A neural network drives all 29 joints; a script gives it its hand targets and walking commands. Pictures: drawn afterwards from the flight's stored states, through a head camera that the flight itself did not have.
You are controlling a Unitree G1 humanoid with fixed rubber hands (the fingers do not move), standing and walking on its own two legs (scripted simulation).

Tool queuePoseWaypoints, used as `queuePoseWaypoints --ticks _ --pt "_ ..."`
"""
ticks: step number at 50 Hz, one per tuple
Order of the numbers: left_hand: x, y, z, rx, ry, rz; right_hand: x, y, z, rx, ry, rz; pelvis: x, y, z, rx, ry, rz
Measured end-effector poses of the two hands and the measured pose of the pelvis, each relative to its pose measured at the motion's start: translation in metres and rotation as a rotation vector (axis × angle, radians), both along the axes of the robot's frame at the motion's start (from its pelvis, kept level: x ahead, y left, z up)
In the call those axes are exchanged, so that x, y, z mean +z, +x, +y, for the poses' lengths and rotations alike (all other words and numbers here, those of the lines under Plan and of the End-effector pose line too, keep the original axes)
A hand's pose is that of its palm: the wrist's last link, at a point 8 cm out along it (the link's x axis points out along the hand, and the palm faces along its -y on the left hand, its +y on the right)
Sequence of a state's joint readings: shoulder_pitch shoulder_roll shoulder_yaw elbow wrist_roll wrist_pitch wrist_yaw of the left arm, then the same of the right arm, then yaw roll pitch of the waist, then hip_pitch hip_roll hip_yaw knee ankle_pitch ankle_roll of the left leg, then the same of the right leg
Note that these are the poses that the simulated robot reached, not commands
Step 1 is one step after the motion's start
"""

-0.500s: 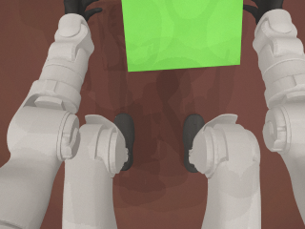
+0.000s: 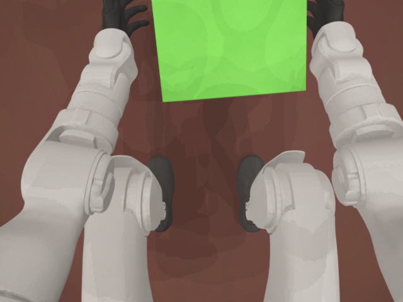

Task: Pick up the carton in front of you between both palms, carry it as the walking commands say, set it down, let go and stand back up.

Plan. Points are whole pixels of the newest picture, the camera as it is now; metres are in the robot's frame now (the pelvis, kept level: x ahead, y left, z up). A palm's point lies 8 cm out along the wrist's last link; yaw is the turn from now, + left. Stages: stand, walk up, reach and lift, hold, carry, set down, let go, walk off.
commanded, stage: reach and lift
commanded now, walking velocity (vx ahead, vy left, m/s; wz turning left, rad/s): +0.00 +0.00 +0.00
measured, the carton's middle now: (224, 43) +0.51 -0.06 -0.25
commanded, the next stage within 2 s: none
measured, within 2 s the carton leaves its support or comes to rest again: leaves its support in 0.36 s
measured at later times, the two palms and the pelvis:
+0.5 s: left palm (119, 18) +0.52 +0.09 -0.12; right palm (337, 19) +0.50 -0.21 -0.14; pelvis +0.00 +0.01 -0.01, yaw -2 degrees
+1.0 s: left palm out of the picture +0.49 +0.09 +0.07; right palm out of the picture +0.46 -0.21 +0.06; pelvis +0.01 +0.02 +0.12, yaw -5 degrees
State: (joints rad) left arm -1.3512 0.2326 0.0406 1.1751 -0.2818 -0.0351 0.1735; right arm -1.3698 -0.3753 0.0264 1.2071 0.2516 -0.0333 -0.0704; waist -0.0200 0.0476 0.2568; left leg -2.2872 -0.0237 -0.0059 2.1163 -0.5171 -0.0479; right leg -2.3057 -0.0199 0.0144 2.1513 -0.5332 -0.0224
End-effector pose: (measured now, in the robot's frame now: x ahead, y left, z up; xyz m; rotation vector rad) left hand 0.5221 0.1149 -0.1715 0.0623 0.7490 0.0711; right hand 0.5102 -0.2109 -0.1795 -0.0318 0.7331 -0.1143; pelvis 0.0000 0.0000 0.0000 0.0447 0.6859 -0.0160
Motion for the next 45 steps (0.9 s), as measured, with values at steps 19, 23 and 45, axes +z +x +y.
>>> queuePoseWaypoints --ticks 19,23,45 --pt "0.007 0.009 -0.016 0.047 -0.003 -0.011 0.006 0.005 0.008 -0.010 -0.011 0.018 -0.012 -0.005 0.006 -0.011 -0.013 -0.041" --pt "0.030 0.007 -0.018 0.045 -0.012 -0.048 0.026 -0.002 0.007 -0.030 0.002 -0.020 -0.010 -0.003 0.008 -0.020 -0.016 -0.052" --pt "0.214 -0.026 -0.032 0.011 -0.074 -0.075 0.216 -0.050 -0.002 -0.113 0.033 -0.041 0.101 0.007 0.019 -0.073 -0.017 0.026"
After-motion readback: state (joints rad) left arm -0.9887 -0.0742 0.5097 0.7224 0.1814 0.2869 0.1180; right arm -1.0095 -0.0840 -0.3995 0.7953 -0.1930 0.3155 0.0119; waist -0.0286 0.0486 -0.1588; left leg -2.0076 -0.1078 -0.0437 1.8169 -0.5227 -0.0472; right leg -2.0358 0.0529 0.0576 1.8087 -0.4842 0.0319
